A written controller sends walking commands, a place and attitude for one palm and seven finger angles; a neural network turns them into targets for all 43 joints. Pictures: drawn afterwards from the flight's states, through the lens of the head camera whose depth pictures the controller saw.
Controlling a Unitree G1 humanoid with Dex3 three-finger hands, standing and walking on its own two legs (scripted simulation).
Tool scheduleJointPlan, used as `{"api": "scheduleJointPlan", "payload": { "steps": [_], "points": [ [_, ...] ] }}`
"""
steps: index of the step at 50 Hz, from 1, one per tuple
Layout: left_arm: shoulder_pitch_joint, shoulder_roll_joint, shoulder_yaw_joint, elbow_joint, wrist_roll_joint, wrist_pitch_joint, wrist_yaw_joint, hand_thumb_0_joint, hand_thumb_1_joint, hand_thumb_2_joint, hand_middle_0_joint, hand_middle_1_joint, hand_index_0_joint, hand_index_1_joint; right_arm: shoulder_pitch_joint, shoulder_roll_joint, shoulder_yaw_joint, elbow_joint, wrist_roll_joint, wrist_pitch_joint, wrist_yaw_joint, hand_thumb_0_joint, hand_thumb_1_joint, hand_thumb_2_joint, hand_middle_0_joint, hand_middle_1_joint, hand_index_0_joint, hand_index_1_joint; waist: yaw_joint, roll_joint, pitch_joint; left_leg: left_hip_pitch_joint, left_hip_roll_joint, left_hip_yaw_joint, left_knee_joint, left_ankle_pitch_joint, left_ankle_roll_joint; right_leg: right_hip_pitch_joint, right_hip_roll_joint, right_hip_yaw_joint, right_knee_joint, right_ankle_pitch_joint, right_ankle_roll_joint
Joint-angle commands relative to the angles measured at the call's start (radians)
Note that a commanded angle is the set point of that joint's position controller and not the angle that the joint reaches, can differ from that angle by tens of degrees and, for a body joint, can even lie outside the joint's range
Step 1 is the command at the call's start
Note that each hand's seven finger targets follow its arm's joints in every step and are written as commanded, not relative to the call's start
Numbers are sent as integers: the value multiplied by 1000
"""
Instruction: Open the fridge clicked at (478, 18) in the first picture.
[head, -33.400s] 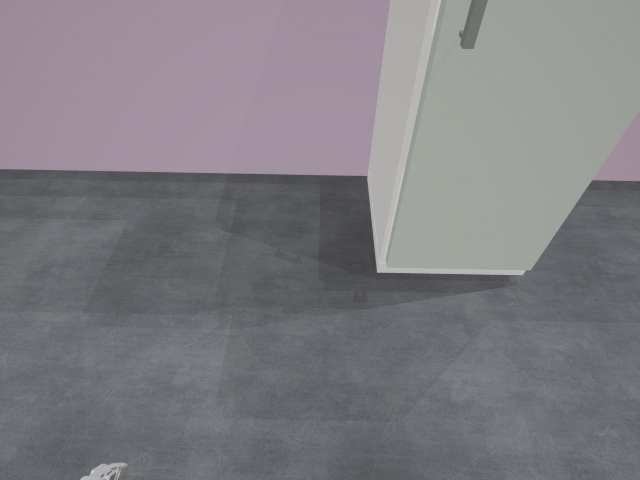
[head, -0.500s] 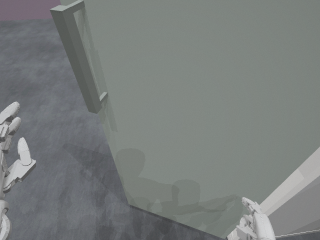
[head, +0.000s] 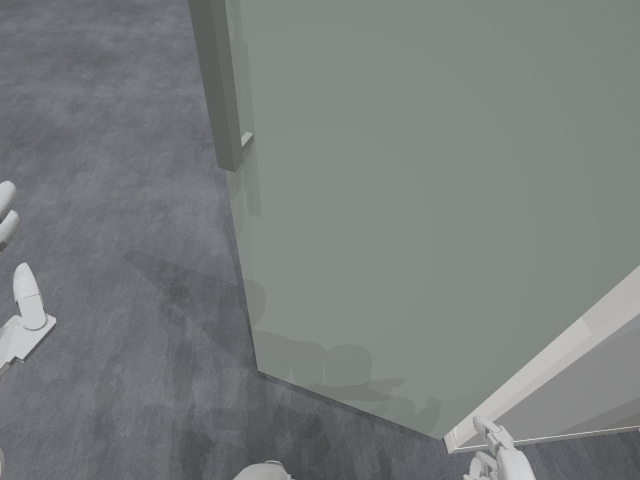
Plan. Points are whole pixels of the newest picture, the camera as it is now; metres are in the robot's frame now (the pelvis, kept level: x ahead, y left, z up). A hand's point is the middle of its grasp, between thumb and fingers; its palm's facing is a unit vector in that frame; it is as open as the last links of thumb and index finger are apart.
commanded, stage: step back with the hand held close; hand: left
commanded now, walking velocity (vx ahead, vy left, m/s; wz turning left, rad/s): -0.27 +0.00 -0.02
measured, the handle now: (228, 68) +0.46 +0.16 +0.27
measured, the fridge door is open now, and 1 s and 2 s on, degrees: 64 64 64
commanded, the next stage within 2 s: stop stepping back and stand still in 0.52 s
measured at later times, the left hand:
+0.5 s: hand out of the picture +0.16 +0.29 +0.18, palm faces +0.33 -0.87 -0.37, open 7.4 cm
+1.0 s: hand out of the picture +0.06 +0.38 +0.16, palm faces +0.43 -0.87 -0.24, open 7.4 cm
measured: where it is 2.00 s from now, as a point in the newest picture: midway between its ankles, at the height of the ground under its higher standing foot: outside the picture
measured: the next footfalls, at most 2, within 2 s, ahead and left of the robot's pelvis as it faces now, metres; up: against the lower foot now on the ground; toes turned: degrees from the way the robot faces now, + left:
right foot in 0.38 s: -0.08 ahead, -0.12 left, +0.00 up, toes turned -6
left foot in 0.52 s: +0.06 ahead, +0.10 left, +0.00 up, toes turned -6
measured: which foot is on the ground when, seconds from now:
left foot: down 0.00-0.38, up 0.40-0.50, down 0.52-0.78, up 0.80-0.94, down 0.96-1.00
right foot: down 0.00-0.10, up 0.12-0.36, down 0.38-0.50, up 0.52-0.78, down 0.80-0.96, up 0.98-1.00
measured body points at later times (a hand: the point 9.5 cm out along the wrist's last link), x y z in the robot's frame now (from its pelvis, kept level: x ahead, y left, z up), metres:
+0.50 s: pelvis -0.06 +0.05 +0.00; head -0.05 +0.10 +0.45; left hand +0.13 +0.34 +0.20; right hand +0.10 -0.19 -0.06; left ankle +0.02 +0.11 -0.72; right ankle -0.12 -0.11 -0.72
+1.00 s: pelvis -0.17 +0.12 -0.01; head -0.20 +0.17 +0.43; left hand +0.03 +0.42 +0.18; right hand -0.04 -0.15 -0.07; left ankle -0.11 +0.20 -0.73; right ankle -0.18 -0.03 -0.71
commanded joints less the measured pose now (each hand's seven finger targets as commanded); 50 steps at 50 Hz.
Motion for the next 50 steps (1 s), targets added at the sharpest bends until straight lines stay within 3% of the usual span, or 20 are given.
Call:
{"api": "scheduleJointPlan", "payload": {
  "steps": [1,5,8,16,19,21,23,24,25,26,28,30,34,37,39,40,42,46,48,50],
  "points": [
    [-95,228,143,-199,-4,-57,39,0,900,900,-200,-300,-200,-300,-78,-118,-56,-148,0,-51,-11,0,-900,-900,200,300,200,300,-46,-96,-112,167,62,-137,-18,18,-4,-102,-250,230,-171,99,-135],
    [-78,252,207,-260,17,-103,27,0,900,900,-200,-300,-200,-300,-136,-163,-70,-211,-4,-80,-23,0,-900,-900,200,300,200,300,-25,371,-65,-213,327,-493,-592,-487,103,158,64,61,324,-192,-6],
    [-44,229,202,-251,5,-116,9,0,900,900,-200,-300,-200,-300,-98,-139,-83,-182,-7,-101,5,0,-900,-900,200,300,200,300,-14,207,-124,18,276,-358,-505,-218,93,23,67,56,354,-246,-14],
    [-38,207,119,-208,-26,-94,-9,0,900,900,-200,-300,-200,-300,-80,-141,-76,-150,-15,-91,15,0,-900,-900,200,300,200,300,-14,180,-232,289,198,-211,-389,98,-60,165,50,17,-293,-52,-43],
    [-111,287,152,-183,-30,-108,-1,0,900,900,-200,-300,-200,-300,-88,-124,-70,-150,-1,-61,1,0,-900,-900,200,300,200,300,-31,-109,-179,334,56,-58,102,-17,-73,-74,-212,164,-364,112,-152],
    [-126,259,124,-156,-29,-91,-7,0,900,900,-200,-300,-200,-300,-83,-123,-84,-138,13,-69,-11,0,-900,-900,200,300,200,300,-45,-282,-104,259,13,-105,320,-69,-57,-177,-312,176,-280,269,-205],
    [-139,246,122,-162,-25,-70,-11,0,900,900,-200,-300,-200,-300,-136,-100,-41,-157,11,-53,-10,0,-900,-900,200,300,200,300,-62,-154,-19,116,34,-128,2,-13,-45,-46,-251,123,-83,494,-146],
    [-141,265,141,-190,-19,-68,-11,0,900,900,-200,-300,-200,-300,-154,-120,-33,-162,7,-48,-19,0,-900,-900,200,300,200,300,-61,30,-25,144,58,-139,-249,287,-25,-40,-142,68,60,424,-62],
    [-157,277,154,-253,-8,-82,-11,0,900,900,-200,-300,-200,-300,-182,-152,-53,-178,0,-59,-27,0,-900,-900,200,300,200,300,-28,327,-59,176,192,-315,-361,632,19,-44,13,17,254,95,-10],
    [-143,269,169,-249,-27,-102,-12,0,900,900,-200,-300,-200,-300,-141,-125,-55,-166,-8,-83,-10,0,-900,-900,200,300,200,300,-16,304,-155,226,266,-378,-400,705,62,-37,67,112,329,-299,-25],
    [-81,278,196,-294,-39,-108,-18,0,900,900,-200,-300,-200,-300,-116,-149,-80,-167,-27,-108,6,0,-900,-900,200,300,200,300,-25,265,-222,150,311,-492,-498,159,53,15,87,144,417,-328,-19],
    [11,274,207,-334,-37,-102,-11,0,900,900,-200,-300,-200,-300,-108,-145,-86,-180,-22,-106,12,0,-900,-900,200,300,200,300,-13,184,-236,166,261,-414,-517,61,57,38,91,104,320,-258,-23],
    [125,228,187,-307,-30,-78,-11,0,900,900,-200,-300,-200,-300,-88,-132,-76,-192,-18,-90,29,0,-900,-900,200,300,200,300,-10,302,-203,79,157,-246,-590,-217,-24,210,142,-26,29,-231,-45],
    [105,241,173,-258,-22,-41,-10,0,900,900,-200,-300,-200,-300,-65,-141,-78,-184,-18,-81,14,0,-900,-900,200,300,200,300,-18,204,-181,128,59,-150,-437,-166,-107,298,110,-23,-304,-137,-66],
    [13,268,171,-218,-19,-32,-3,0,900,900,-200,-300,-200,-300,-48,-136,-85,-158,-12,-61,1,0,-900,-900,200,300,200,300,-44,-116,-172,282,-51,-21,162,-75,-74,-20,-168,148,-378,-60,-174],
    [-52,264,181,-205,-32,-23,9,0,900,900,-200,-300,-200,-300,-57,-128,-72,-153,-19,-61,2,0,-900,-900,200,300,200,300,-54,-158,-172,250,-43,-81,376,-34,-54,-115,-301,256,-396,-32,-247],
    [-125,182,105,-71,-23,14,1,0,900,900,-200,-300,-200,-300,-63,-137,-93,-116,4,-47,-12,0,-900,-900,200,300,200,300,-72,-315,1,149,21,-162,505,-108,-38,-286,-295,229,-380,-325,-220],
    [-293,196,62,-111,18,-14,13,0,900,900,-200,-300,-200,-300,-121,-144,-72,-109,-6,-51,-25,0,-900,-900,200,300,200,300,-80,113,53,215,33,-76,-122,-88,5,-228,-147,109,-84,-345,-126],
    [-242,197,66,-267,16,-52,21,0,900,900,-200,-300,-200,-300,-104,-154,-73,-151,-8,-93,-15,0,-900,-900,200,300,200,300,-55,518,4,197,251,-567,-544,-391,93,-235,99,-3,353,-347,-38],
    [-178,340,206,-320,2,-67,4,0,900,900,-200,-300,-200,-300,-114,-125,-79,-130,-20,-123,14,0,-900,-900,200,300,200,300,-34,348,-59,-36,261,-649,-646,-559,94,-75,116,68,574,-276,-34]
  ]
}}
